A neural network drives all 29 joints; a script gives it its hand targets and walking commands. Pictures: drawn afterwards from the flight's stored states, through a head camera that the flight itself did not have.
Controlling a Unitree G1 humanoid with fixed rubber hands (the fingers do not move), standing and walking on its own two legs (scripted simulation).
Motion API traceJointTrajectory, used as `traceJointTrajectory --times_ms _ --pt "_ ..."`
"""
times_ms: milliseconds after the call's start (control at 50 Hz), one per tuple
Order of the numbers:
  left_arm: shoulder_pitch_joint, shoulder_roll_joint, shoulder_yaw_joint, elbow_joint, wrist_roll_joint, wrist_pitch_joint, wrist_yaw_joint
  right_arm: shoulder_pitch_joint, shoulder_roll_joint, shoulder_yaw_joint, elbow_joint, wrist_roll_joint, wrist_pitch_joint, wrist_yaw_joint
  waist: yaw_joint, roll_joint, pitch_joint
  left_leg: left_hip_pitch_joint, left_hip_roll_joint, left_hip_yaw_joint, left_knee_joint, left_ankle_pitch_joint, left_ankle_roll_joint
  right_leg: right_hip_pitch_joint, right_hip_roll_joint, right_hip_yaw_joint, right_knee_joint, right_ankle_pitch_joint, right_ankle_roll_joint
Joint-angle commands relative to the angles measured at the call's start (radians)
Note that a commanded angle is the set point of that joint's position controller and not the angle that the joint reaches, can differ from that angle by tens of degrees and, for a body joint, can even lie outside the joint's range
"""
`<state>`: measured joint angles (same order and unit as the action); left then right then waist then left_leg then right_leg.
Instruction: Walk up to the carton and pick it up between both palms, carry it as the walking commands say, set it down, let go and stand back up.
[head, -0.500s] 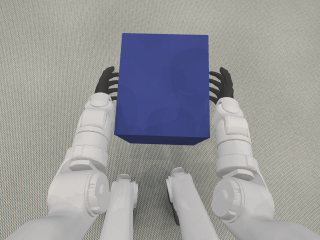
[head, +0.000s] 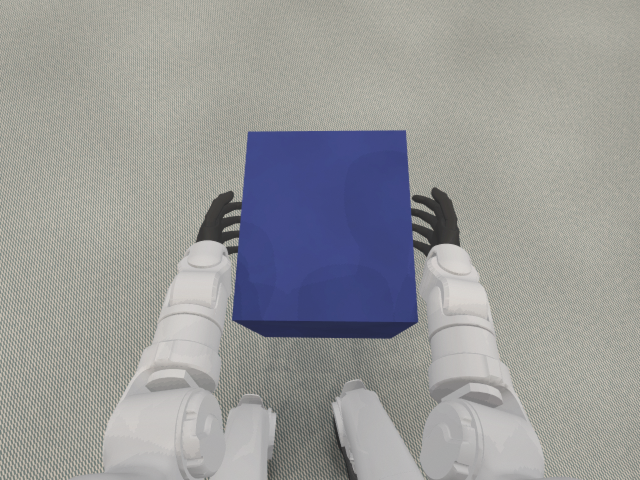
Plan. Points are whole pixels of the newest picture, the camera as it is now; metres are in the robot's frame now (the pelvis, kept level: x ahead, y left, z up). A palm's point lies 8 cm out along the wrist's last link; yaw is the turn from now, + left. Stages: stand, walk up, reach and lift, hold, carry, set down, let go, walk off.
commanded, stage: reach and lift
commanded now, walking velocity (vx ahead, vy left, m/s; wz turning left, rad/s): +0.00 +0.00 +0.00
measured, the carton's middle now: (326, 246) +0.44 -0.05 -0.12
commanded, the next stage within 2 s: none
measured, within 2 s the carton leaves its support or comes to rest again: neither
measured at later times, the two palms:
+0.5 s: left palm (202, 238) +0.39 +0.11 +0.02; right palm (473, 240) +0.36 -0.19 +0.05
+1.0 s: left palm (186, 225) +0.38 +0.11 +0.09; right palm (511, 224) +0.35 -0.19 +0.12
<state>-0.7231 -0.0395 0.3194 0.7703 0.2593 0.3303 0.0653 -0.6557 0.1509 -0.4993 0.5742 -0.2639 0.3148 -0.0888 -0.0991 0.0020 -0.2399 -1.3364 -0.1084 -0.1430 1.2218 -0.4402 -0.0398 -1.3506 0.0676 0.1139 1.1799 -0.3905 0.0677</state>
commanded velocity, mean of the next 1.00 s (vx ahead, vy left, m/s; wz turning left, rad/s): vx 0.00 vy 0.00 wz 0.00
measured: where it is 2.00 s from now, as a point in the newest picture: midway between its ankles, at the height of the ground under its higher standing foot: (302, 474)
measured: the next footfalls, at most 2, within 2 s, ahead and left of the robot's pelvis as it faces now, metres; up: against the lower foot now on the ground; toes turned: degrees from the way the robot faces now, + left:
none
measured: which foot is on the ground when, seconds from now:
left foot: down 0.00-1.00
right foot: down 0.00-1.00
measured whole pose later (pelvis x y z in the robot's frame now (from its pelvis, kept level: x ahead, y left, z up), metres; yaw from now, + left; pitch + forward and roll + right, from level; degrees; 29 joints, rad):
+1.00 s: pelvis +0.04 +0.00 +0.11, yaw +1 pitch +11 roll +0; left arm -0.43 -0.13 0.29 0.59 0.32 0.45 0.03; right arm -0.41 0.20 -0.43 0.44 -0.34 0.44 -0.04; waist -0.12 -0.01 -0.12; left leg -0.54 -0.07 -0.16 0.58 -0.24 -0.01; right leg -0.54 0.02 0.12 0.53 -0.19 0.05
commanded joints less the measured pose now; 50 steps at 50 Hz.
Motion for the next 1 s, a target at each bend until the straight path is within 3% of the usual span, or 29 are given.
traceJointTrajectory --times_ms 0,40,140,180,220,260,280,300,340,360,400,460,560,600,620,640,700,720,740,880,960,980 --pt "-0.576 -1.013 -0.44 -0.075 -0.155 -0.071 -0.273 -0.451 1.036 0.56 0.139 0.134 0.027 0.301 -0.012 0.043 -0.649 0.385 -0.063 0.126 -0.202 0.17 0.03 0.49 0.078 -0.15 -0.138 0.242 -0.011" --pt "-0.558 -1.018 -0.441 -0.061 -0.146 -0.063 -0.273 -0.441 1.032 0.556 0.132 0.136 0.025 0.303 -0.002 0.071 -0.621 0.408 -0.062 0.123 -0.23 0.165 0.029 0.505 0.076 -0.142 -0.16 0.239 -0.017" --pt "-0.511 -1.006 -0.45 -0.087 -0.145 -0.064 -0.275 -0.369 1.026 0.556 0.137 0.12 0.034 0.306 -0.019 0.045 -0.576 0.466 -0.052 0.106 -0.287 0.207 0.032 0.562 0.07 -0.135 -0.22 0.282 -0.016" --pt "-0.48 -1.025 -0.461 -0.095 -0.144 -0.065 -0.28 -0.381 1.023 0.578 0.086 0.125 0.026 0.308 -0.009 0.068 -0.604 0.506 -0.053 0.103 -0.306 0.236 0.031 0.59 0.066 -0.129 -0.234 0.312 -0.018" --pt "-0.468 -1.011 -0.456 -0.088 -0.14 -0.059 -0.277 -0.334 1.015 0.557 0.116 0.115 0.033 0.31 -0.021 0.066 -0.551 0.528 -0.048 0.097 -0.338 0.225 0.032 0.59 0.061 -0.127 -0.264 0.301 -0.021" --pt "-0.449 -1.005 -0.455 -0.108 -0.133 -0.058 -0.278 -0.316 1.021 0.573 0.115 0.114 0.037 0.315 -0.003 0.074 -0.537 0.542 -0.046 0.096 -0.366 0.237 0.031 0.637 0.058 -0.115 -0.292 0.318 -0.025" --pt "-0.442 -1.016 -0.455 -0.107 -0.13 -0.059 -0.279 -0.305 1.018 0.565 0.115 0.103 0.038 0.314 -0.02 0.054 -0.528 0.542 -0.045 0.094 -0.374 0.23 0.03 0.65 0.059 -0.117 -0.306 0.312 -0.024" --pt "-0.428 -1.018 -0.454 -0.113 -0.127 -0.056 -0.285 -0.322 1.018 0.578 0.08 0.108 0.035 0.316 -0.008 0.059 -0.555 0.567 -0.044 0.095 -0.383 0.256 0.033 0.678 0.055 -0.113 -0.319 0.338 -0.022" --pt "-0.412 -1.017 -0.461 -0.116 -0.128 -0.06 -0.283 -0.297 1.014 0.572 0.088 0.1 0.032 0.319 -0.015 0.046 -0.536 0.604 -0.04 0.083 -0.409 0.293 0.033 0.685 0.055 -0.113 -0.336 0.369 -0.022" --pt "-0.382 -1.012 -0.454 -0.109 -0.122 -0.055 -0.282 -0.277 1.011 0.572 0.082 0.098 0.035 0.318 -0.012 0.072 -0.534 0.61 -0.041 0.09 -0.421 0.298 0.031 0.71 0.05 -0.106 -0.351 0.379 -0.025" --pt "-0.373 -1.002 -0.454 -0.127 -0.122 -0.056 -0.284 -0.246 1.014 0.569 0.089 0.088 0.041 0.32 -0.022 0.038 -0.509 0.627 -0.038 0.084 -0.444 0.306 0.034 0.733 0.048 -0.104 -0.378 0.389 -0.02" --pt "-0.368 -1.0 -0.46 -0.143 -0.121 -0.052 -0.287 -0.213 1.014 0.567 0.094 0.077 0.045 0.322 -0.017 0.059 -0.487 0.647 -0.035 0.085 -0.482 0.308 0.031 0.773 0.045 -0.099 -0.409 0.41 -0.023" --pt "-0.352 -1.008 -0.461 -0.146 -0.117 -0.037 -0.297 -0.223 1.02 0.58 0.069 0.072 0.057 0.326 -0.017 0.03 -0.433 0.696 -0.03 0.08 -0.543 0.263 0.039 0.843 0.038 -0.093 -0.473 0.363 -0.019" --pt "-0.361 -1.014 -0.475 -0.166 -0.125 -0.031 -0.299 -0.193 1.017 0.574 0.083 0.067 0.066 0.328 -0.031 0.034 -0.411 0.72 -0.026 0.078 -0.565 0.269 0.037 0.869 0.035 -0.092 -0.496 0.37 -0.023" --pt "-0.356 -1.014 -0.479 -0.171 -0.12 -0.025 -0.301 -0.223 1.021 0.582 0.054 0.076 0.065 0.333 -0.017 0.052 -0.422 0.736 -0.027 0.08 -0.577 0.27 0.034 0.87 0.037 -0.098 -0.5 0.37 -0.022" --pt "-0.33 -1.037 -0.482 -0.164 -0.125 -0.021 -0.302 -0.203 1.016 0.592 0.048 0.072 0.07 0.331 -0.034 0.019 -0.424 0.761 -0.024 0.073 -0.585 0.291 0.034 0.893 0.039 -0.1 -0.514 0.387 -0.02" --pt "-0.309 -1.035 -0.489 -0.17 -0.123 -0.002 -0.302 -0.193 1.016 0.589 0.052 0.086 0.086 0.339 -0.023 0.054 -0.394 0.8 -0.02 0.073 -0.622 0.283 0.031 0.923 0.034 -0.099 -0.54 0.379 -0.023" --pt "-0.303 -1.028 -0.486 -0.171 -0.125 0.002 -0.304 -0.194 1.021 0.592 0.05 0.087 0.093 0.34 -0.026 0.025 -0.369 0.794 -0.018 0.071 -0.631 0.272 0.035 0.946 0.035 -0.101 -0.553 0.37 -0.019" --pt "-0.308 -1.024 -0.485 -0.178 -0.116 0.007 -0.304 -0.2 1.025 0.596 0.042 0.089 0.096 0.342 -0.013 0.05 -0.365 0.806 -0.017 0.072 -0.648 0.267 0.035 0.954 0.033 -0.096 -0.565 0.367 -0.02" --pt "-0.281 -1.027 -0.518 -0.222 -0.132 0.032 -0.315 -0.142 1.029 0.609 0.023 0.098 0.128 0.339 -0.03 0.025 -0.312 0.901 -0.012 0.065 -0.712 0.32 0.035 1.07 0.027 -0.092 -0.639 0.432 -0.018" --pt "-0.257 -1.007 -0.509 -0.23 -0.12 0.052 -0.317 -0.123 1.023 0.592 0.032 0.098 0.152 0.338 -0.022 0.013 -0.223 0.934 -0.004 0.057 -0.754 0.31 0.039 1.094 0.025 -0.094 -0.68 0.414 -0.018" --pt "-0.26 -1.022 -0.532 -0.255 -0.135 0.053 -0.321 -0.148 1.034 0.623 -0.018 0.119 0.151 0.339 -0.025 0.02 -0.269 0.967 -0.006 0.055 -0.768 0.325 0.039 1.145 0.024 -0.093 -0.69 0.438 -0.018"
